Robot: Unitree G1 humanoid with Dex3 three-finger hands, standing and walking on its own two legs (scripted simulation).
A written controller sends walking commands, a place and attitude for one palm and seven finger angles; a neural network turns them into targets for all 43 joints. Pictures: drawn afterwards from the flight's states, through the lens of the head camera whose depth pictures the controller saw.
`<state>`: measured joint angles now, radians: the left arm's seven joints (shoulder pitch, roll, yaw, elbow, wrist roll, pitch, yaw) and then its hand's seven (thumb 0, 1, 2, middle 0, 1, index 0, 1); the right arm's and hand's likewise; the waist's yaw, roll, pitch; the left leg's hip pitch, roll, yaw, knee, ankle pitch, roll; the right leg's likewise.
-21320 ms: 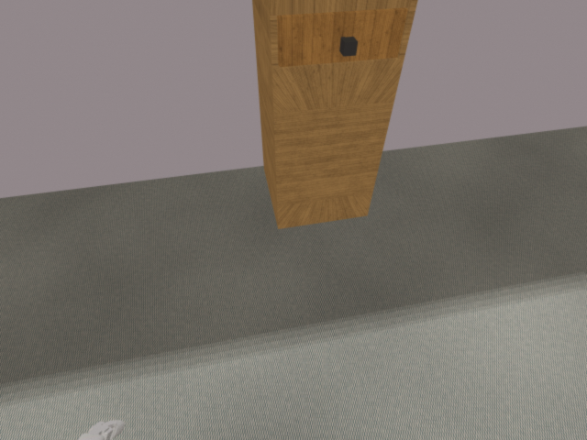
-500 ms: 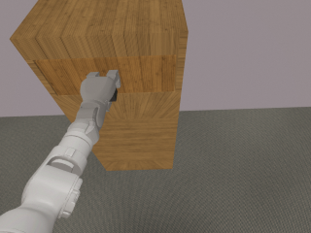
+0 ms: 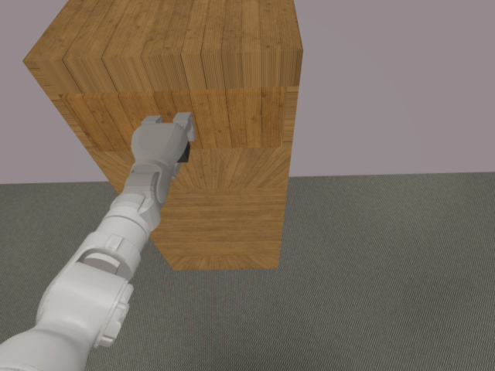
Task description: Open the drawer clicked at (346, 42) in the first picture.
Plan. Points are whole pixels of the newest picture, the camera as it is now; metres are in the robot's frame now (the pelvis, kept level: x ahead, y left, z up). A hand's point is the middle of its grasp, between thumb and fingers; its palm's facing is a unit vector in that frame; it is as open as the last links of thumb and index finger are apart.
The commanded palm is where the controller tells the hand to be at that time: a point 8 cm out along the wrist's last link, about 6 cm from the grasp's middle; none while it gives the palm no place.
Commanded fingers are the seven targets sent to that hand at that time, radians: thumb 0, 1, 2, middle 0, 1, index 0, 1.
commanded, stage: pull the drawer open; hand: left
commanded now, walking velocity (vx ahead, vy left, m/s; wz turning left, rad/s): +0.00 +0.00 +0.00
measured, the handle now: (177, 139) +0.50 +0.12 +0.07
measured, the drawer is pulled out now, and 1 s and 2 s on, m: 0.01 0.06 0.21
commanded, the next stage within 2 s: none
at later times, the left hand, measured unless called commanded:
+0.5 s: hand (170, 165) +0.46 +0.13 +0.05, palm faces -0.01 -0.06 -1.00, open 7.6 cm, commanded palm +0.42 +0.15 +0.11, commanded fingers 0.00 0.90 0.90 -0.40 -1.35 -0.40 -1.35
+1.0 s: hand (165, 186) +0.41 +0.14 +0.05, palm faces +0.01 -0.05 -1.00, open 7.4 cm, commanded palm +0.39 +0.16 +0.11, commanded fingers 0.00 0.90 0.90 -0.40 -1.35 -0.40 -1.35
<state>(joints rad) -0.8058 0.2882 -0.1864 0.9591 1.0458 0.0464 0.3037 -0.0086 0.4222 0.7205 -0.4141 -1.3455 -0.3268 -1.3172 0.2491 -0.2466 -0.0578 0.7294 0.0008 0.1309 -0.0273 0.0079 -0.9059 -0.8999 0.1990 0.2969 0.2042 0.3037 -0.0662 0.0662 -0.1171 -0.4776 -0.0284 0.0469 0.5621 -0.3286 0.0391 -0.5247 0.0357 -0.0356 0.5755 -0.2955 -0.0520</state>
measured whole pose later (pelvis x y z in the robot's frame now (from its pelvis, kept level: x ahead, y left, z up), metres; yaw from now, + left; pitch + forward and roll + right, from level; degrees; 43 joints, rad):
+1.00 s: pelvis +0.00 +0.00 +0.00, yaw +0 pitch +10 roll +1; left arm -0.58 0.25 -0.28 0.68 1.03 0.12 0.27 0.01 0.43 0.71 -0.41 -1.35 -0.37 -1.36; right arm 0.11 -0.23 -0.03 0.68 0.02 0.15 -0.05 0.01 -0.91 -0.90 0.20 0.30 0.20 0.30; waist 0.01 0.06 -0.10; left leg -0.37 -0.03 0.04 0.52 -0.32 0.04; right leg -0.42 0.03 -0.03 0.55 -0.29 -0.05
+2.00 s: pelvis +0.00 -0.01 +0.01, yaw -1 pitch +3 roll +1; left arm 0.09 0.29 -0.31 -0.03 1.05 0.11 0.21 0.08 0.44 0.71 -0.41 -1.35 -0.42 -1.35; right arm 0.02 -0.19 0.02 0.60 0.01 0.14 0.03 0.01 -0.91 -0.90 0.20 0.30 0.20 0.30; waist 0.10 0.08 -0.07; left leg -0.23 -0.03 0.06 0.50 -0.32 0.03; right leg -0.30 0.04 -0.01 0.55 -0.30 -0.06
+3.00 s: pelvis -0.03 -0.02 +0.00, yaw -2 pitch +3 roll +2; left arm 0.41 0.36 -0.24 -0.26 1.02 0.04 0.31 0.02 0.32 0.66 -0.38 -1.30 -0.44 -1.30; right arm 0.05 -0.22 0.01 0.62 -0.01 0.13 0.00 0.02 -0.91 -0.90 0.20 0.30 0.20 0.30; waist 0.10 0.09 -0.05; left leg -0.28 -0.01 0.06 0.57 -0.33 0.01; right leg -0.36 0.06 -0.01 0.62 -0.31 -0.08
